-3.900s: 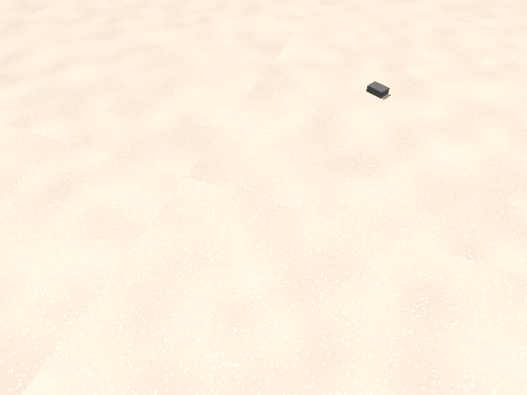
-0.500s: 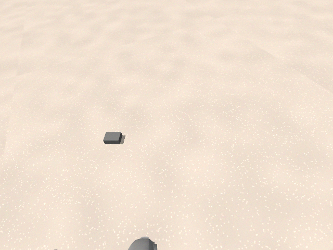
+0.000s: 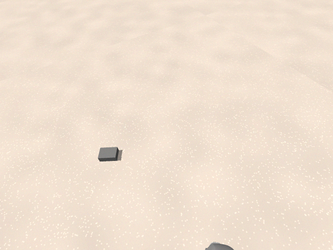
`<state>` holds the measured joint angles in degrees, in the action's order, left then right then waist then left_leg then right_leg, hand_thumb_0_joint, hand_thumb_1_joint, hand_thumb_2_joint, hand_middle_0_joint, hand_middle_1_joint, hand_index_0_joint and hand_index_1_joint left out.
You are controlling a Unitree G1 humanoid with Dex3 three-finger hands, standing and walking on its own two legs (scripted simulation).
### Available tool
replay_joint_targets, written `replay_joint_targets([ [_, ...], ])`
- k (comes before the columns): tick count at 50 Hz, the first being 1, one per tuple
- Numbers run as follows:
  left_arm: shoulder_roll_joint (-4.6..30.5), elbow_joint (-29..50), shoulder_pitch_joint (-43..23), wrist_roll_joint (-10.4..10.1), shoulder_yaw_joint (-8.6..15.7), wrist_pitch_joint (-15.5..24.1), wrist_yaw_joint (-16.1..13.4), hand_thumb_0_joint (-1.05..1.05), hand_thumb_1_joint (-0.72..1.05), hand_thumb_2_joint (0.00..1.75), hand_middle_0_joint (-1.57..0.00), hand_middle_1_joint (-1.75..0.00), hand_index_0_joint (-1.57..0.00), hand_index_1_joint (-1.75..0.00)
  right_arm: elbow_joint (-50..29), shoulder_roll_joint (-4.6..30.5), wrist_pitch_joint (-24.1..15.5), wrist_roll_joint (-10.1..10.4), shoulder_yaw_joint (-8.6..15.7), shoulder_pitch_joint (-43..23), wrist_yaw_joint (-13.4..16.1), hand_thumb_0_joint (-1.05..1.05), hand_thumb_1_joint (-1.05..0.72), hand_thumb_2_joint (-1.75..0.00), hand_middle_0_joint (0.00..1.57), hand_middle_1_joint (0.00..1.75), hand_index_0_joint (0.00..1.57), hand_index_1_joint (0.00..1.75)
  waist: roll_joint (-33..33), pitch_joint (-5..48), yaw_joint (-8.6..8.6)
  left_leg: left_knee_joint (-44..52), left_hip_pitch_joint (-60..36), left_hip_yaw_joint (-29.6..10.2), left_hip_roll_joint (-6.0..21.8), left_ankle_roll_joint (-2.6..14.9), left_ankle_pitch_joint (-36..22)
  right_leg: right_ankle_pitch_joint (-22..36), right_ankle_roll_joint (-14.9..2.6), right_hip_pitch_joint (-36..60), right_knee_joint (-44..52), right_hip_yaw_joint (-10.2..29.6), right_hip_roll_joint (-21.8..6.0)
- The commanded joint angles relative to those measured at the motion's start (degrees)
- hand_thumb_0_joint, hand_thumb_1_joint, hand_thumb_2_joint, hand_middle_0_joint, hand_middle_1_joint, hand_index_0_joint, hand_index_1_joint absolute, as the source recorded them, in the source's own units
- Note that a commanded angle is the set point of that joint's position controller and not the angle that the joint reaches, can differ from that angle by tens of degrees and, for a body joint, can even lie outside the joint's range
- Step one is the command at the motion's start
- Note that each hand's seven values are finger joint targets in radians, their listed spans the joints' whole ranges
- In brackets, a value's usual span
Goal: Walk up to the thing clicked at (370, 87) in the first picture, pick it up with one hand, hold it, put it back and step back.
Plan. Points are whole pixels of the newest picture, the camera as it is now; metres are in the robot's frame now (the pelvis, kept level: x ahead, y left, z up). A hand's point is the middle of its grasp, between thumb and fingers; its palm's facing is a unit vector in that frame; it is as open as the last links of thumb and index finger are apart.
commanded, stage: walk up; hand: left
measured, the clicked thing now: (108, 154) +0.82 +0.47 -0.72
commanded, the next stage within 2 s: none
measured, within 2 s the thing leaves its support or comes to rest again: neither
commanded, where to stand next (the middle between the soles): +0.34 +0.19 m, yaw -1 degrees
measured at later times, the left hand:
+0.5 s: hand (16, 231) +0.21 +0.45 -0.13, palm faces -0.05 -0.88 -0.47, open 7.4 cm
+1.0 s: hand (19, 187) +0.34 +0.51 -0.14, palm faces -0.01 -0.90 -0.44, open 7.4 cm
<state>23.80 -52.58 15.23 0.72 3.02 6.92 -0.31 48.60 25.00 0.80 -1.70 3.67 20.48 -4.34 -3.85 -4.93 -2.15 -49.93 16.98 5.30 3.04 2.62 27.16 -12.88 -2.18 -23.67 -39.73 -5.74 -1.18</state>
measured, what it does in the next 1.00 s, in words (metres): walks ahead: left foot, then right foot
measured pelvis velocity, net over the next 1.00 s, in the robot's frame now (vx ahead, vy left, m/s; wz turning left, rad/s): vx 0.26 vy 0.23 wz -0.02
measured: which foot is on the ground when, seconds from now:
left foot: up 0.00-0.30, down 0.32-0.68, up 0.70-0.92, down 0.94-1.00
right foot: down 0.00-0.32, up 0.34-0.64, down 0.66-1.00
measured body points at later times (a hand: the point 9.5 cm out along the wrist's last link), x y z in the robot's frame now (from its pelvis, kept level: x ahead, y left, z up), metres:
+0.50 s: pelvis +0.15 +0.15 +0.00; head +0.16 +0.15 +0.45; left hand +0.21 +0.50 -0.10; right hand +0.19 -0.19 -0.10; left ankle +0.18 +0.26 -0.71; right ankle +0.19 +0.02 -0.66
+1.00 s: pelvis +0.26 +0.23 -0.01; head +0.29 +0.22 +0.44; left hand +0.34 +0.56 -0.11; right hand +0.34 -0.10 -0.12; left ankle +0.32 +0.36 -0.71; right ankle +0.30 +0.06 -0.70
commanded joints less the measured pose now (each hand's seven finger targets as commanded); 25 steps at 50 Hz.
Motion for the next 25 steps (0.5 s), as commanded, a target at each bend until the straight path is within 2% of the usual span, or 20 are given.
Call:
replay_joint_targets([
  [1,21.69,3.68,5.75,-0.76,5.80,0.08,-2.80,0.00,0.90,0.90,-0.20,-0.30,-0.20,-0.30,-6.83,14.59,-0.65,-0.23,4.51,-5.78,1.09,0.00,-0.90,-0.90,0.20,0.30,0.20,0.30,5.75,1.78,4.92,-19.14,27.70,-12.49,3.14,-1.29,2.00,-27.53,-15.04,18.13,24.94,39.56,-24.43],
  [2,20.09,3.99,4.69,-0.74,5.35,0.20,-2.85,0.00,0.90,0.90,-0.20,-0.30,-0.20,-0.30,-5.71,13.92,-0.80,-0.16,4.44,-4.63,0.93,0.00,-0.90,-0.90,0.20,0.30,0.20,0.30,5.96,0.44,4.22,-17.66,27.12,-12.58,3.77,-1.71,-1.19,-22.44,-13.38,16.06,23.27,33.68,-21.46],
  [3,18.65,4.60,2.75,-0.66,5.04,0.17,-2.70,0.00,0.90,0.90,-0.20,-0.30,-0.20,-0.30,-4.51,13.91,-0.82,-0.27,4.53,-2.88,0.75,0.00,-0.90,-0.90,0.20,0.30,0.20,0.30,7.67,-0.11,2.80,-15.68,24.83,-11.77,5.16,-2.07,-3.00,-20.22,-11.75,13.03,22.91,27.71,-19.30],
  [5,18.37,4.80,2.37,-0.30,4.99,0.45,-2.32,0.00,0.90,0.90,-0.20,-0.30,-0.20,-0.30,-2.77,13.21,-0.72,-0.40,4.76,-0.54,0.07,0.00,-0.90,-0.90,0.20,0.30,0.20,0.30,10.67,1.08,1.97,-12.69,19.50,-9.40,5.02,-2.72,-5.73,-12.88,-11.07,8.90,20.88,20.31,-16.87],
  [7,18.96,5.01,2.89,0.10,5.38,0.54,-2.06,0.00,0.90,0.90,-0.20,-0.30,-0.20,-0.30,-3.62,12.03,-0.51,-0.38,4.77,-3.03,-0.59,0.00,-0.90,-0.90,0.20,0.30,0.20,0.30,12.79,1.19,2.65,-7.79,17.15,-7.13,5.16,-2.99,-6.23,-10.87,-11.15,6.29,19.99,16.53,-15.62],
  [9,20.42,5.35,1.87,0.40,5.74,0.55,-1.98,0.00,0.90,0.90,-0.20,-0.30,-0.20,-0.30,-4.77,11.56,-0.37,-0.60,5.09,-5.64,-1.23,0.00,-0.90,-0.90,0.20,0.30,0.20,0.30,14.46,0.39,2.69,-3.01,14.89,-6.30,5.98,-3.11,-6.96,-13.96,-11.09,3.11,19.30,14.55,-15.08],
  [11,20.97,5.61,1.39,0.61,5.81,0.41,-1.99,0.00,0.90,0.90,-0.20,-0.30,-0.20,-0.30,-4.92,11.81,-0.63,-0.42,5.47,-7.01,-1.69,0.00,-0.90,-0.90,0.20,0.30,0.20,0.30,14.33,1.28,2.51,1.32,10.38,-4.55,5.44,-2.64,-7.69,-16.17,-10.24,0.81,18.37,12.83,-14.28],
  [12,21.60,5.87,-0.36,0.78,5.89,0.20,-1.95,0.00,0.90,0.90,-0.20,-0.30,-0.20,-0.30,-4.60,11.95,-0.81,-0.38,5.87,-5.49,-1.76,0.00,-0.90,-0.90,0.20,0.30,0.20,0.30,14.90,2.33,0.98,3.45,5.73,-3.30,4.73,-2.28,-7.67,-16.89,-9.54,-1.34,17.15,12.22,-13.99],
  [13,21.68,6.09,-3.33,0.75,5.90,-0.10,-1.93,0.00,0.90,0.90,-0.20,-0.30,-0.20,-0.30,-3.12,12.06,-0.90,-0.37,6.22,-0.88,-1.70,0.00,-0.90,-0.90,0.20,0.30,0.20,0.30,13.63,3.74,-2.27,5.46,-2.07,-0.60,3.71,-2.00,-9.47,-18.43,-8.11,-5.74,14.18,10.23,-13.46],
  [14,19.89,5.91,-3.62,1.12,5.28,-0.64,-2.01,0.00,0.90,0.90,-0.20,-0.30,-0.20,-0.30,-1.34,12.61,-1.12,-0.41,6.84,3.45,-1.33,0.00,-0.90,-0.90,0.20,0.30,0.20,0.30,7.98,5.15,-4.83,8.63,-9.98,0.99,1.35,-2.10,-8.39,-18.30,-6.81,-10.10,5.72,7.30,-11.20],
  [15,16.13,5.25,-1.33,1.30,3.98,-1.30,-1.94,0.00,0.90,0.90,-0.20,-0.30,-0.20,-0.30,0.42,13.74,-1.33,-0.57,7.65,7.55,-0.74,0.00,-0.90,-0.90,0.20,0.30,0.20,0.30,-0.37,6.66,-6.38,11.76,-15.92,1.13,-1.41,-1.84,-4.34,-18.74,-5.07,-13.80,-6.19,3.20,-7.85],
  [16,10.66,5.64,0.34,0.84,2.28,-1.46,-1.79,0.00,0.90,0.90,-0.20,-0.30,-0.20,-0.30,0.31,17.77,-1.69,-1.34,8.51,11.59,0.06,0.00,-0.90,-0.90,0.20,0.30,0.20,0.30,-15.24,5.10,-8.51,24.06,-16.83,-14.21,5.78,1.18,10.88,-16.04,-2.50,-20.57,-26.12,-0.37,-1.80],
  [17,10.75,6.98,-1.55,-0.54,1.81,-1.29,-2.52,0.00,0.90,0.90,-0.20,-0.30,-0.20,-0.30,-3.02,22.81,-2.27,-0.55,8.53,6.75,0.34,0.00,-0.90,-0.90,0.20,0.30,0.20,0.30,-19.94,2.68,-6.73,38.95,-11.48,-44.09,19.81,8.13,20.01,-20.94,-0.74,-29.29,-33.90,2.92,2.89],
  [18,15.24,6.04,-3.60,-0.12,2.18,-1.06,-3.06,0.00,0.90,0.90,-0.20,-0.30,-0.20,-0.30,-3.82,24.03,-2.22,0.48,8.61,1.22,0.59,0.00,-0.90,-0.90,0.20,0.30,0.20,0.30,-11.25,-1.01,-4.11,40.65,-3.94,-48.66,23.06,14.21,25.78,-18.78,-1.21,-26.72,-35.72,8.73,-2.40],
  [19,17.24,4.18,-1.08,-0.77,2.55,-0.87,-2.68,0.00,0.90,0.90,-0.20,-0.30,-0.20,-0.30,-5.06,20.25,-2.32,0.37,7.52,-2.01,1.10,0.00,-0.90,-0.90,0.20,0.30,0.20,0.30,-3.65,-1.70,-1.76,35.21,-4.75,-38.50,19.62,13.14,19.09,-14.44,-0.83,-25.73,-35.13,8.43,-3.94],
  [20,16.15,1.85,1.99,-1.29,2.75,-0.61,-2.10,0.00,0.90,0.90,-0.20,-0.30,-0.20,-0.30,-5.35,17.56,-2.62,0.33,6.32,-3.39,1.49,0.00,-0.90,-0.90,0.20,0.30,0.20,0.30,-3.00,-1.56,0.12,31.63,-4.24,-31.07,15.96,11.66,12.68,-11.71,-0.66,-23.53,-31.99,8.11,-5.07],
  [21,16.14,0.46,3.59,-1.24,3.03,-0.41,-1.72,0.00,0.90,0.90,-0.20,-0.30,-0.20,-0.30,-5.30,16.64,-2.95,0.46,5.73,-3.83,1.68,0.00,-0.90,-0.90,0.20,0.30,0.20,0.30,-5.40,-1.25,0.89,30.08,-2.89,-26.59,14.24,10.66,6.87,-10.69,-0.49,-19.93,-28.10,7.05,-6.01],
  [23,14.69,-0.33,4.84,-0.93,2.98,-0.66,-0.81,0.00,0.90,0.90,-0.20,-0.30,-0.20,-0.30,-4.77,15.84,-3.38,0.58,5.08,-3.72,1.47,0.00,-0.90,-0.90,0.20,0.30,0.20,0.30,-7.31,0.33,1.13,29.25,-0.72,-19.80,12.37,10.96,-2.99,-10.86,0.50,-12.91,-20.41,4.18,-5.51],
  [24,14.04,0.31,4.77,-0.77,3.03,-0.81,-0.52,0.00,0.90,0.90,-0.20,-0.30,-0.20,-0.30,-5.05,15.89,-3.48,0.29,4.98,-3.18,1.40,0.00,-0.90,-0.90,0.20,0.30,0.20,0.30,-7.48,0.86,0.85,29.03,-1.64,-18.00,12.05,11.38,-5.40,-10.78,0.91,-11.28,-17.37,3.24,-5.12],
  [25,13.79,1.25,3.19,-0.68,3.20,-0.71,-0.37,0.00,0.90,0.90,-0.20,-0.30,-0.20,-0.30,-5.08,15.80,-3.50,0.05,4.78,-2.13,1.36,0.00,-0.90,-0.90,0.20,0.30,0.20,0.30,-8.05,0.54,0.16,29.14,-1.58,-18.51,13.11,12.49,-8.26,-10.66,1.08,-10.17,-14.58,2.85,-4.80],
])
